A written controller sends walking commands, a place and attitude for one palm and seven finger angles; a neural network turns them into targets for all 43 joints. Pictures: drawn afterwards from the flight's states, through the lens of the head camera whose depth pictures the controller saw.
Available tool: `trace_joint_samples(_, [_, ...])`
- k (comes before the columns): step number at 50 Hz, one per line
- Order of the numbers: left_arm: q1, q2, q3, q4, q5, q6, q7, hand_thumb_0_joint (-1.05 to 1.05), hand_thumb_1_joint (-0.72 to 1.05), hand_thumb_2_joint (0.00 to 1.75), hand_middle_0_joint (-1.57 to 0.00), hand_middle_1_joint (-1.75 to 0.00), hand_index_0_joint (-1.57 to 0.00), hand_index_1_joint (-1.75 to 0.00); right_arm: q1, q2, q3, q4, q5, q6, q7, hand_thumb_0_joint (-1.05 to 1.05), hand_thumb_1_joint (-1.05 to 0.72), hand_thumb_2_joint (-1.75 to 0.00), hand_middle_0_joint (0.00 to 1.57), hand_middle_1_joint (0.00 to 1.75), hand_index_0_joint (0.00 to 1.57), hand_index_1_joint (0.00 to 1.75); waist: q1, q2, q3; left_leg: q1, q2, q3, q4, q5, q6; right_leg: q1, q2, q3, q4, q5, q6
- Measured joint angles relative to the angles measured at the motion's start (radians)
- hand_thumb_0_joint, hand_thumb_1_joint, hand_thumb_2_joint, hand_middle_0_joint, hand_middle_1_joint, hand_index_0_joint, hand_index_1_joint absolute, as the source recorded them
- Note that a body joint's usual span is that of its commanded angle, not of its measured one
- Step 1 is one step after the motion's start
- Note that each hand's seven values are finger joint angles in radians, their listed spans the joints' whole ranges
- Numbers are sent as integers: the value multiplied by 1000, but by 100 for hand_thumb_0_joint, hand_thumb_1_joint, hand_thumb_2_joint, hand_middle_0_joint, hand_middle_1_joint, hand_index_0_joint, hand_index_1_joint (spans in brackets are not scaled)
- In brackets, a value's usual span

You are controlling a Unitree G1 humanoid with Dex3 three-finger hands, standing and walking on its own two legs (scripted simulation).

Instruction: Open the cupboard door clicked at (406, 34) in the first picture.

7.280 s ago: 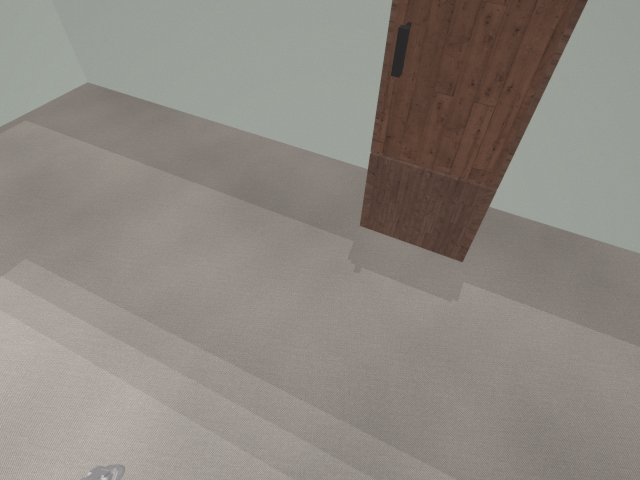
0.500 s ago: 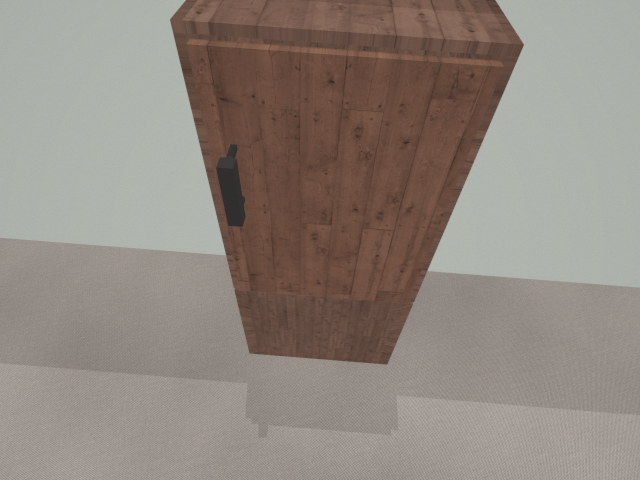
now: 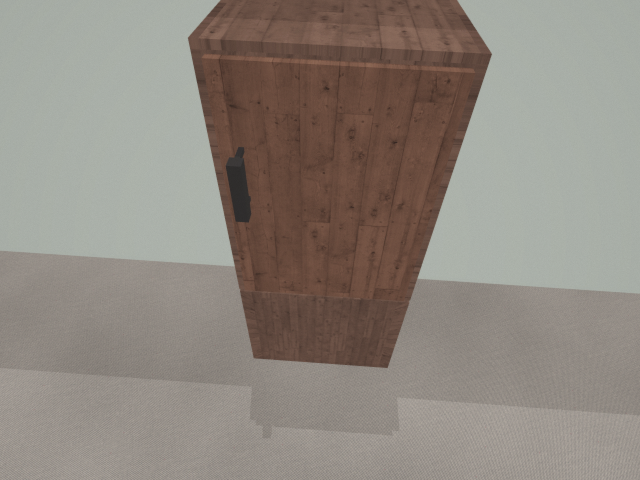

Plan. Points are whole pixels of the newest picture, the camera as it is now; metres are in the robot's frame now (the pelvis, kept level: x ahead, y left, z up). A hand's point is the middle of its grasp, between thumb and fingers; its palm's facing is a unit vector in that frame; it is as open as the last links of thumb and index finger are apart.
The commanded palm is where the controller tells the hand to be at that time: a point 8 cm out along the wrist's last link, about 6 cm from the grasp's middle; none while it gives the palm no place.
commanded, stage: come to a stop and stand still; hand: left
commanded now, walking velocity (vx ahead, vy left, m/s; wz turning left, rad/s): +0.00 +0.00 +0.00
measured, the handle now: (241, 184) +0.61 +0.18 +0.02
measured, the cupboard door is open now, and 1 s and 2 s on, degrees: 0 0 0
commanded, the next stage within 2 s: look again from close up in 0.24 s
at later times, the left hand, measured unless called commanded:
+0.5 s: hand out of the picture -0.03 +0.16 -0.18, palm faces +0.03 -0.98 -0.18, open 7.4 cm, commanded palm none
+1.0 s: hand out of the picture +0.04 +0.15 -0.17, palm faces +0.02 -0.97 -0.24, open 7.3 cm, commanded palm none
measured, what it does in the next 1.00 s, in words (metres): stands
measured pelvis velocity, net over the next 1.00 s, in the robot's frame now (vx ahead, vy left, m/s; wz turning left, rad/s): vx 0.02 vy -0.03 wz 0.00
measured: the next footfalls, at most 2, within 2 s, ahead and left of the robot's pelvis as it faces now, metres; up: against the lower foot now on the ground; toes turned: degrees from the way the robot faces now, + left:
none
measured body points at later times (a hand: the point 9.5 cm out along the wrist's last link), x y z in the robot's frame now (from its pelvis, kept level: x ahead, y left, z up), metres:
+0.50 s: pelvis +0.00 +0.00 -0.01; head -0.01 -0.01 +0.44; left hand -0.03 +0.21 -0.17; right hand -0.02 -0.20 -0.17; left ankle -0.02 +0.11 -0.74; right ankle +0.05 -0.13 -0.74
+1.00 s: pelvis +0.02 -0.03 +0.00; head +0.03 -0.05 +0.44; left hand +0.04 +0.21 -0.15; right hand +0.01 -0.24 -0.18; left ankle -0.02 +0.11 -0.74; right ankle +0.05 -0.13 -0.74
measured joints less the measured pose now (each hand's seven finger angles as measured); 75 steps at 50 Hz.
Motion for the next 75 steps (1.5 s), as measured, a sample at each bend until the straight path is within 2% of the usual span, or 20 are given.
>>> trace_joint_samples(17, [97,-57,-6,53,-3,-5,3,1,91,90,-20,-30,-20,-30,69,39,3,27,3,-1,-9,0,-91,-90,20,30,20,30,3,-5,16,-42,11,-4,26,-2,-6,-32,10,-4,4,8,-9])
trace_joint_samples(19, [89,-62,-18,52,-1,-15,11,1,91,90,-20,-30,-20,-30,64,36,10,8,2,0,-3,0,-91,-90,20,30,20,30,4,4,21,-73,18,-5,74,-21,-7,-54,13,-5,32,0,-10])
trace_joint_samples(24, [75,-56,-22,49,2,-9,0,1,91,90,-20,-30,-20,-30,71,28,13,-59,-5,-14,-2,0,-91,-90,20,30,20,30,-7,25,-9,-106,3,-8,136,-59,4,-100,-6,-3,124,-55,-11])
trace_joint_samples(31, [47,-40,-16,34,0,-19,-5,1,91,90,-20,-30,-20,-30,56,9,22,-69,-9,-14,-6,2,-93,-90,20,30,20,30,1,57,-43,-66,-10,-4,90,-53,2,-83,-17,3,128,-73,-3])
trace_joint_samples(39, [4,-29,-9,32,-5,-27,-5,1,92,90,-20,-30,-20,-30,32,-12,24,-56,-6,-31,-8,1,-92,-90,20,30,20,30,-6,62,-17,-30,0,-1,41,-39,-14,-63,-4,3,111,-78,-17])
trace_joint_samples(52, [-30,-17,-3,39,-5,-28,-8,1,93,90,-20,-30,-20,-30,8,-18,22,-15,-8,-20,-9,0,-91,-90,20,30,20,30,-4,48,17,-20,31,-15,33,-45,-42,-50,25,-16,102,-90,-43])
trace_joint_samples(57, [-9,-25,7,25,1,-22,-17,1,92,90,-20,-30,-20,-30,25,-22,18,-15,-13,-9,-2,0,-91,-90,20,30,20,30,2,52,10,-51,45,-27,107,-96,-24,-56,37,-27,127,-117,-49])
trace_joint_samples(58, [-2,-28,9,22,2,-21,-18,1,92,90,-20,-30,-20,-30,28,-22,17,-14,-13,-7,-1,0,-91,-90,20,30,20,30,3,52,7,-57,48,-30,119,-105,-21,-56,39,-29,129,-121,-48])
trace_joint_samples(61, [12,-29,14,24,1,-15,-17,1,92,90,-20,-30,-20,-30,36,-14,18,-10,-13,-15,-3,0,-91,-90,20,30,20,30,5,33,6,-45,41,-24,105,-107,-42,-57,31,-22,138,-133,-39])
trace_joint_samples(65, [6,-28,14,36,-2,-9,-13,1,92,90,-20,-30,-20,-30,45,3,22,-5,-9,-35,-13,0,-91,-90,20,30,20,30,10,16,19,-19,26,-12,84,-109,-29,-48,18,-9,148,-147,-26])
trace_joint_samples(75, [-32,-16,14,35,-5,-12,-1,1,92,90,-20,-30,-20,-30,4,40,22,-1,-4,-32,-25,0,-91,-90,20,30,20,30,5,20,40,14,14,0,67,-117,-21,-31,9,4,157,-165,-16])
